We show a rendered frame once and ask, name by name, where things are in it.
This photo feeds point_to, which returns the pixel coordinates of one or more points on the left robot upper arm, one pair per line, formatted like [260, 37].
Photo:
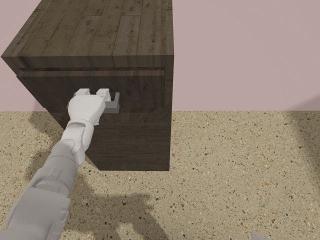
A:
[40, 215]

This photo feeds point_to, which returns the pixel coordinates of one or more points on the drawer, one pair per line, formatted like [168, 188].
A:
[139, 87]

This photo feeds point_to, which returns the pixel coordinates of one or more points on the handle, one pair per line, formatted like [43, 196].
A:
[110, 106]

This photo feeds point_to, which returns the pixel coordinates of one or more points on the cabinet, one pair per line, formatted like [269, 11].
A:
[102, 34]

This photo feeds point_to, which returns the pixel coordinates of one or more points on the robot left forearm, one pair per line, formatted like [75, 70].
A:
[58, 172]

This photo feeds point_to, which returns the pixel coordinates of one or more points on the robot left hand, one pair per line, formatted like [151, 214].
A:
[88, 106]

